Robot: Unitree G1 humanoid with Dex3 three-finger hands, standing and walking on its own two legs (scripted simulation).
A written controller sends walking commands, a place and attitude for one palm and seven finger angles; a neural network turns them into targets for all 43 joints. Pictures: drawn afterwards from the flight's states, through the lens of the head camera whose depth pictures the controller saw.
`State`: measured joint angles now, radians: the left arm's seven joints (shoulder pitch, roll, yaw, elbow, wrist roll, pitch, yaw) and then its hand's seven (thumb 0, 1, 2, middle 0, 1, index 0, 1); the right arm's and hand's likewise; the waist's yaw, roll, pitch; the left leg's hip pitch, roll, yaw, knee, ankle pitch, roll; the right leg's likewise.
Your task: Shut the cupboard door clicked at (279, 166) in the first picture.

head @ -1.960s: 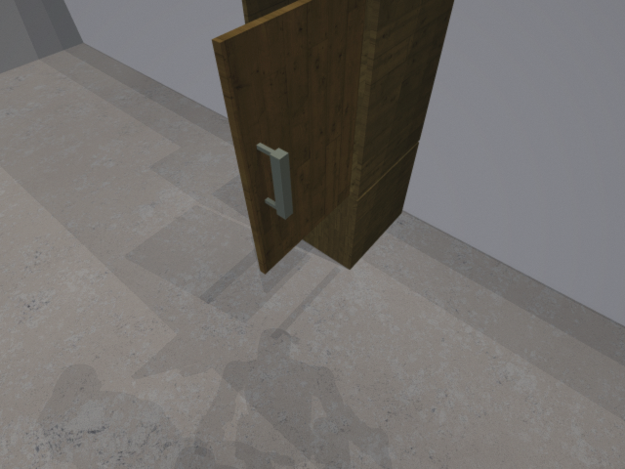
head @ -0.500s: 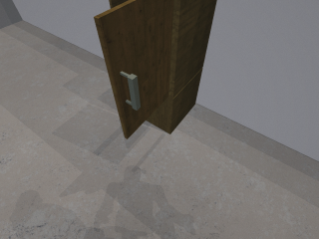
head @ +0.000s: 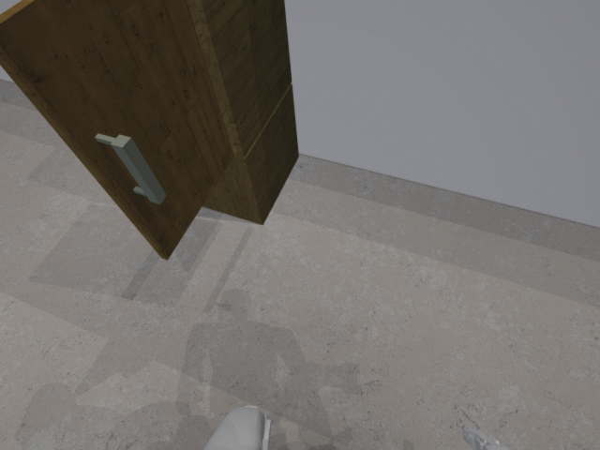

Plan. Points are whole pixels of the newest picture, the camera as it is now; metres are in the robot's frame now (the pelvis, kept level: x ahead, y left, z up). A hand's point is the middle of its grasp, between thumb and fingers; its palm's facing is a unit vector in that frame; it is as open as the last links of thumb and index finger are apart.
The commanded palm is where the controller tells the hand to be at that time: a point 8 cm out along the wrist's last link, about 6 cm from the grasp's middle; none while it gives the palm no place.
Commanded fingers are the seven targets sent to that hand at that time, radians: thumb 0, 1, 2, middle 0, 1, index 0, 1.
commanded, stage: walk around to get in front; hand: left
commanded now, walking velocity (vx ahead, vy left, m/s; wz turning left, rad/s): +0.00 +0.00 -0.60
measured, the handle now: (131, 169) +0.55 +0.37 -0.04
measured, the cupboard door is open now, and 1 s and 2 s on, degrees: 90 90 90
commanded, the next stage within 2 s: none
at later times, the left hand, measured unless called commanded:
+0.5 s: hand (158, 423) +0.15 +0.26 -0.18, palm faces -0.21 -0.95 -0.25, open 7.4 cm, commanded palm none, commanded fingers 0.00 0.90 0.90 -0.20 -0.30 -0.20 -0.30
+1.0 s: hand (265, 347) +0.27 +0.10 -0.16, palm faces -0.60 -0.76 -0.26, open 7.4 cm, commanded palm none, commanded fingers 0.00 0.90 0.90 -0.20 -0.30 -0.20 -0.30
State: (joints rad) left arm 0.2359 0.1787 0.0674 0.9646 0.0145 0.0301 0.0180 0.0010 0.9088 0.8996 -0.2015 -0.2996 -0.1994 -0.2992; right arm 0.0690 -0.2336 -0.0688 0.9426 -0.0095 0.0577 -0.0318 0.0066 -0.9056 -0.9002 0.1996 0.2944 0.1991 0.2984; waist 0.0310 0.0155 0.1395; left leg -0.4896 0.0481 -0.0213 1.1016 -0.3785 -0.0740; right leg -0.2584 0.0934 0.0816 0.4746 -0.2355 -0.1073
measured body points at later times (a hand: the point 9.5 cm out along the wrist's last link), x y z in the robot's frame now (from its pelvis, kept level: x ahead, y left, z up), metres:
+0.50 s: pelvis +0.04 +0.05 -0.01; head +0.12 +0.06 +0.44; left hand +0.16 +0.31 -0.16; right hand +0.10 -0.22 -0.13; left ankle +0.06 +0.18 -0.74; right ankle -0.02 -0.05 -0.69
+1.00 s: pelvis +0.06 +0.01 -0.01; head +0.11 -0.04 +0.44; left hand +0.30 +0.14 -0.14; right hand -0.05 -0.24 -0.16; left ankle +0.14 +0.14 -0.68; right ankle +0.00 -0.07 -0.74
